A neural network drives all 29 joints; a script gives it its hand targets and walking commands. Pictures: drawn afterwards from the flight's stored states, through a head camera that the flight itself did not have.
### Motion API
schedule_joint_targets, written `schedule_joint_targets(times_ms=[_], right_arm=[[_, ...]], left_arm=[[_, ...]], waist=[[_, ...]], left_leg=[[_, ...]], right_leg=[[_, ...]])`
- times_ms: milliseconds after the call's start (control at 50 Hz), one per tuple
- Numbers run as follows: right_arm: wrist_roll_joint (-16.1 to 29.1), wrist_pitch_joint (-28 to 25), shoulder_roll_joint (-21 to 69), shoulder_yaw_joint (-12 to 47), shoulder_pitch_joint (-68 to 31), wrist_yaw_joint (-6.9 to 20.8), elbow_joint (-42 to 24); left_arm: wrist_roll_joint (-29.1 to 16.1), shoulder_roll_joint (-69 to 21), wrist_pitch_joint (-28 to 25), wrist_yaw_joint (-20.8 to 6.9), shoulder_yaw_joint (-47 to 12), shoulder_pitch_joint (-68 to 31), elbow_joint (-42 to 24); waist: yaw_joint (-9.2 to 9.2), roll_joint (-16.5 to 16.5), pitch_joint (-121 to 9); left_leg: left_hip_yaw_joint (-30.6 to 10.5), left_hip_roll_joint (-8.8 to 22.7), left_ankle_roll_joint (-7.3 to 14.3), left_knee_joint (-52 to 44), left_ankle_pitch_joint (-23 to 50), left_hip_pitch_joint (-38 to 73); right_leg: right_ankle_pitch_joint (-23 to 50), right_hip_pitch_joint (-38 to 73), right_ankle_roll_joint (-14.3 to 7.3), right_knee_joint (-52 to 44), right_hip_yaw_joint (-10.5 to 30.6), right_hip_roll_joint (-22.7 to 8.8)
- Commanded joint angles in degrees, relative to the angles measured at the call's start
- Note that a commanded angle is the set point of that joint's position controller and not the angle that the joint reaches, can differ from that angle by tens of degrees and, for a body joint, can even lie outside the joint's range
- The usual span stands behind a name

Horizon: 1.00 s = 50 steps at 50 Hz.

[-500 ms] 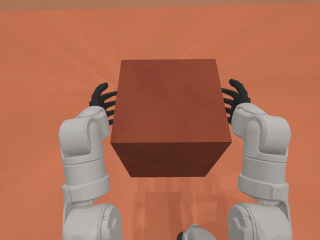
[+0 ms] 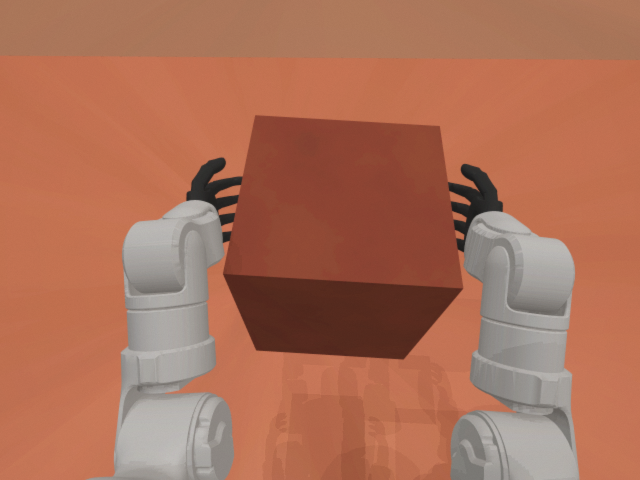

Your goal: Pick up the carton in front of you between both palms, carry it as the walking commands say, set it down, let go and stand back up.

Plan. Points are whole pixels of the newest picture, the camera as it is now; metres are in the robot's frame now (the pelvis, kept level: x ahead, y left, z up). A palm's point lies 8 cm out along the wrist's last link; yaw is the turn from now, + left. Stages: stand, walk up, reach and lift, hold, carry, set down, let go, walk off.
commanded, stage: carry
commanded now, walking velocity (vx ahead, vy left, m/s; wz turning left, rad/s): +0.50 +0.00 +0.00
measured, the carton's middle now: (337, 250) +0.39 +0.01 +0.10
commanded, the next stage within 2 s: none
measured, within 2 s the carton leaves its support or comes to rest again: neither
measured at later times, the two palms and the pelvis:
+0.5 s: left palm (248, 93) +0.64 +0.15 +0.18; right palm (436, 83) +0.68 -0.15 +0.18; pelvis +0.30 -0.04 +0.04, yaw +1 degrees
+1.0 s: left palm out of the picture +0.97 +0.11 +0.22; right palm (432, 4) +0.94 -0.18 +0.22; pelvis +0.60 +0.01 +0.08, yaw -1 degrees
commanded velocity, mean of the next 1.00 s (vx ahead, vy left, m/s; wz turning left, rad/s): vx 0.50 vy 0.00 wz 0.00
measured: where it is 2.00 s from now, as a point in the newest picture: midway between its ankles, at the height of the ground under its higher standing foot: (334, 218)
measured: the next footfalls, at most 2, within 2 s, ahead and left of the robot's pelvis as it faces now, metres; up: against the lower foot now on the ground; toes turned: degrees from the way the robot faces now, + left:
right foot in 0.34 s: +0.38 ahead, -0.12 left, +0.02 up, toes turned -4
left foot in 0.74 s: +0.61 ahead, +0.09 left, +0.04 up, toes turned +5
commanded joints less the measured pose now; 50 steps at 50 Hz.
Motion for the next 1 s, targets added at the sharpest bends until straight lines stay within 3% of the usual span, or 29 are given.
schedule_joint_targets(times_ms=[0, 20, 60, 120, 200, 240, 260, 280, 300, 320, 340, 380, 420, 460, 520, 580, 620, 640, 660, 680, 700, 720, 740, 760, 780, 820, 860, 920, 980], right_arm=[[24.16, -0.29, 52.27, 39.01, -43.66, 6.37, -3.25], [26.89, -0.86, 54.50, 40.55, -47.55, 6.87, -5.25], [30.14, -1.69, 56.37, 42.36, -50.48, 7.11, -7.64], [29.92, -2.01, 53.58, 41.63, -45.97, 6.31, -6.91], [27.41, -0.94, 49.17, 39.58, -40.75, 5.49, -4.99], [25.44, -0.05, 47.17, 38.15, -38.38, 5.26, -3.13], [24.13, 0.50, 46.48, 37.32, -36.54, 5.06, -1.52], [22.91, 1.11, 45.32, 36.20, -36.42, 4.86, -0.23], [21.95, 1.60, 46.05, 35.74, -35.81, 4.83, 0.52], [21.25, 1.80, 45.72, 34.83, -36.96, 4.62, 0.79], [20.73, 1.76, 46.31, 33.96, -37.44, 4.37, 1.71], [20.20, 0.94, 49.29, 33.51, -39.23, 4.20, -0.28], [16.93, 0.33, 48.84, 31.57, -37.82, 3.58, -1.29], [14.19, -0.26, 47.74, 31.14, -35.10, 2.92, -1.22], [12.00, -0.69, 46.14, 31.36, -33.50, 2.32, -1.44], [11.60, -0.26, 43.12, 32.06, -33.05, 2.02, -1.88], [11.78, 0.49, 41.34, 32.29, -31.54, 2.17, -0.80], [11.74, 0.86, 40.57, 31.99, -29.69, 2.29, 1.24], [11.77, 1.14, 39.91, 31.72, -28.30, 2.53, 3.28], [11.86, 1.22, 38.84, 31.56, -28.51, 2.80, 3.78], [12.72, 1.09, 39.16, 31.67, -29.04, 3.09, 4.44], [14.68, 1.14, 41.83, 32.99, -31.36, 3.61, 3.54], [17.17, 1.12, 43.91, 35.04, -34.97, 4.13, 1.51], [19.82, 0.70, 46.88, 36.74, -38.25, 4.79, -1.27], [22.72, 0.32, 49.41, 38.31, -41.95, 5.65, -3.23], [27.44, -0.56, 53.68, 40.73, -47.47, 6.79, -5.54], [29.32, -1.25, 54.96, 40.89, -48.34, 7.23, -5.79], [29.44, -1.74, 53.54, 40.22, -45.82, 6.95, -5.58], [28.13, -1.16, 50.41, 39.08, -42.68, 6.37, -3.91]], left_arm=[[-11.34, -51.96, -0.76, -6.20, -29.59, -36.21, -2.79], [-10.06, -51.74, -1.29, -5.72, -28.80, -36.55, -3.49], [-8.86, -51.34, -2.18, -4.76, -28.17, -36.18, -5.55], [-6.87, -47.74, -2.42, -3.88, -28.67, -32.42, -5.85], [-7.11, -43.34, -1.31, -4.14, -30.77, -32.78, -8.01], [-8.25, -42.62, -0.48, -4.54, -31.48, -32.44, -7.07], [-8.87, -42.55, -0.04, -4.83, -31.49, -32.13, -5.73], [-9.08, -42.20, 0.24, -5.05, -30.90, -29.75, -3.43], [-9.56, -41.65, 0.23, -5.14, -30.37, -30.29, -2.92], [-10.58, -44.12, 0.11, -5.44, -31.08, -30.86, -3.46], [-12.11, -46.95, 0.05, -5.97, -32.55, -33.64, -5.24], [-16.08, -52.78, -0.54, -7.07, -36.30, -39.59, -9.99], [-20.53, -56.91, -1.18, -8.22, -39.76, -44.41, -12.51], [-22.99, -57.94, -1.80, -8.86, -41.16, -45.38, -13.60], [-24.17, -56.51, -2.47, -9.05, -41.28, -45.52, -14.70], [-22.97, -53.26, -2.11, -8.54, -39.95, -43.18, -13.06], [-21.32, -51.09, -1.42, -8.23, -38.90, -39.93, -9.34], [-20.12, -50.38, -0.96, -8.12, -38.43, -38.10, -6.86], [-18.55, -49.19, -0.48, -7.92, -37.61, -36.29, -4.22], [-17.38, -48.85, -0.09, -7.65, -36.44, -35.26, -2.63], [-16.40, -48.67, 0.11, -7.45, -34.84, -34.90, -2.02], [-15.88, -49.24, 0.07, -7.01, -33.50, -35.89, -1.59], [-14.96, -50.13, 0.12, -6.67, -31.94, -36.22, -1.58], [-13.48, -51.11, -0.14, -6.47, -31.04, -35.78, -2.00], [-11.70, -50.65, -0.43, -6.03, -29.87, -35.01, -1.50], [-9.47, -51.18, -1.06, -5.21, -28.50, -34.75, -2.64], [-7.89, -50.98, -1.76, -4.42, -28.32, -34.01, -3.38], [-6.58, -48.88, -2.19, -3.81, -29.15, -32.67, -4.64], [-6.33, -45.21, -1.72, -3.66, -30.21, -33.01, -5.88]], waist=[[-5.35, 3.90, -24.28], [-4.75, 2.58, -23.91], [-3.40, 3.85, -23.22], [-4.59, 7.19, -21.58], [-4.56, 12.00, -19.87], [-1.73, 12.11, -21.23], [0.85, 8.80, -23.85], [4.32, 2.35, -27.66], [4.89, -13.48, -31.25], [5.18, -16.31, -30.44], [5.35, -8.73, -28.59], [5.23, 0.86, -26.01], [4.22, 1.44, -26.29], [4.65, -1.47, -25.97], [4.88, -3.58, -24.38], [4.50, -6.54, -22.13], [2.20, -7.11, -22.14], [-1.33, -5.10, -24.27], [-5.31, -0.30, -27.33], [-7.07, 12.57, -29.90], [-6.20, 25.44, -29.60], [-5.72, 19.20, -28.64], [-5.95, 13.11, -26.91], [-5.70, 6.65, -24.91], [-4.92, 4.10, -23.82], [-3.25, 4.42, -22.96], [-3.87, 7.84, -22.48], [-5.07, 9.38, -20.85], [-5.15, 11.25, -19.36]], left_leg=[[-30.97, 16.90, 10.44, -12.58, 21.30, 45.86], [-28.07, 16.51, 8.59, -14.41, 15.98, 41.74], [-26.96, 16.53, 7.96, -16.79, 8.51, 38.27], [-21.45, 15.33, 9.27, -17.93, 11.15, 38.94], [-12.89, 13.52, 6.51, -17.23, 15.32, 33.31], [-8.09, 11.97, 3.91, -10.67, 21.26, 28.48], [-3.72, 9.69, 1.52, -0.98, 27.43, 23.47], [-2.29, 7.26, -1.68, 11.38, 20.65, 11.53], [-3.17, 0.24, -4.09, 25.62, -3.42, -1.12], [-7.56, -3.67, -3.54, 36.34, -15.39, -12.39], [-10.01, -1.16, -2.87, 42.24, -15.52, -15.98], [-12.03, 2.62, -2.46, 40.73, -12.33, -17.45], [-11.60, 3.34, -2.44, 35.13, -9.97, -14.90], [-8.75, 3.04, -2.61, 29.19, -9.84, -14.39], [-6.74, 2.87, -2.63, 18.17, -7.64, -12.04], [-3.42, 1.12, -2.22, 4.99, -1.26, -2.76], [1.10, -1.75, -1.10, -2.84, 2.39, 8.37], [3.57, -4.40, -0.36, -6.44, 3.93, 19.38], [0.02, -0.81, 1.51, -7.00, 1.95, 33.39], [-22.77, 11.78, 6.01, -11.16, -5.68, 45.09], [-45.14, 20.07, 12.24, -17.21, 5.34, 51.07], [-44.13, 19.45, 14.15, -13.92, 14.22, 51.66], [-42.55, 20.55, 14.67, -12.70, 21.08, 50.00], [-35.67, 17.53, 12.20, -11.78, 21.79, 45.72], [-30.35, 16.69, 9.75, -12.30, 19.99, 42.75], [-27.69, 15.64, 7.20, -15.23, 12.58, 37.58], [-26.08, 15.59, 8.43, -16.93, 11.98, 37.96], [-21.19, 14.37, 9.09, -17.82, 14.33, 38.43], [-14.90, 12.72, 7.11, -17.06, 20.40, 35.73]], right_leg=[[4.29, -38.45, -0.93, 36.85, 7.13, 0.97], [6.44, -35.73, -0.82, 32.56, 7.19, -0.18], [5.97, -33.75, -1.10, 26.97, 5.47, -0.38], [9.63, -32.73, -1.04, 14.39, 2.97, -0.46], [16.32, -20.73, -1.00, -3.76, -0.97, 1.51], [18.53, -8.18, -1.81, -9.96, -5.80, 5.09], [17.79, 3.53, -2.92, -12.43, -6.64, 6.15], [13.39, 18.56, -5.94, -13.14, 4.87, -0.31], [14.21, 27.84, -11.87, -18.24, 29.67, -14.22], [24.18, 33.03, -17.07, -20.81, 39.53, -16.29], [31.74, 31.76, -16.88, -19.06, 37.74, -16.10], [38.23, 26.48, -12.84, -16.06, 29.82, -13.32], [33.13, 22.53, -11.16, -17.15, 24.93, -12.79], [31.57, 21.00, -11.21, -18.48, 21.87, -12.41], [30.46, 19.06, -12.05, -20.75, 17.97, -11.52], [32.87, 13.40, -9.87, -20.79, 11.89, -10.13], [38.99, 8.58, -7.18, -16.92, 6.82, -9.10], [45.55, 4.75, -5.17, -9.35, 3.07, -7.31], [44.04, -3.50, -2.61, 1.70, -0.18, -5.39], [27.12, -17.70, 0.65, 16.26, -0.33, -0.74], [-0.44, -31.95, 1.93, 28.26, 1.76, 7.22], [-1.18, -36.32, 0.29, 36.51, 6.46, 5.15], [-0.67, -39.93, -0.05, 40.19, 6.86, 3.98], [1.98, -38.85, -0.36, 39.71, 7.19, 2.25], [4.52, -37.85, -0.06, 35.21, 7.25, 0.47], [6.00, -34.46, -0.08, 29.23, 5.78, -0.47], [7.76, -35.43, -0.47, 24.06, 3.40, 0.16], [11.48, -32.95, -0.47, 11.28, 1.71, 0.20], [16.73, -25.18, -0.66, -1.78, -1.69, 2.30]])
